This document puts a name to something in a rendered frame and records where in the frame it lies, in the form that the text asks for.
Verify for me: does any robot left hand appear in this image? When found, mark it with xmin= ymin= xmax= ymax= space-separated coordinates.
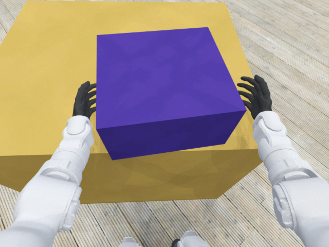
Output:
xmin=72 ymin=81 xmax=96 ymax=120

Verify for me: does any right robot shin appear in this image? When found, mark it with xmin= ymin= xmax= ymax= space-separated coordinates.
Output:
xmin=181 ymin=231 xmax=195 ymax=239

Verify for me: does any robot left upper arm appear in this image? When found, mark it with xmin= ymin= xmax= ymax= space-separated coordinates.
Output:
xmin=0 ymin=175 xmax=82 ymax=247

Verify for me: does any robot left forearm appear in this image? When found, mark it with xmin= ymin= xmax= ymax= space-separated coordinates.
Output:
xmin=13 ymin=115 xmax=94 ymax=221

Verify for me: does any left robot shin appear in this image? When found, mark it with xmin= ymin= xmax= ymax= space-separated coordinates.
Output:
xmin=122 ymin=237 xmax=136 ymax=243

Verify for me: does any pedestal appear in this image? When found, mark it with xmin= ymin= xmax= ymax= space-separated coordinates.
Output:
xmin=0 ymin=1 xmax=263 ymax=204

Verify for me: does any robot right forearm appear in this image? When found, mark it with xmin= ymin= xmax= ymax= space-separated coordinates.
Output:
xmin=252 ymin=111 xmax=329 ymax=187

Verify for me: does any robot shin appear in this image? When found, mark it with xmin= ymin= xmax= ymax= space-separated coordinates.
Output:
xmin=181 ymin=231 xmax=195 ymax=239
xmin=122 ymin=237 xmax=136 ymax=243

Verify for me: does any carton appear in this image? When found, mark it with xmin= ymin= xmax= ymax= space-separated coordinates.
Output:
xmin=96 ymin=27 xmax=247 ymax=160

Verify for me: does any robot right hand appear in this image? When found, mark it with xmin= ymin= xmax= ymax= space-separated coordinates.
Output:
xmin=237 ymin=75 xmax=272 ymax=120

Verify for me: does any robot right upper arm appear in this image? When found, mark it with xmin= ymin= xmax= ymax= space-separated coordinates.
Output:
xmin=272 ymin=177 xmax=329 ymax=247

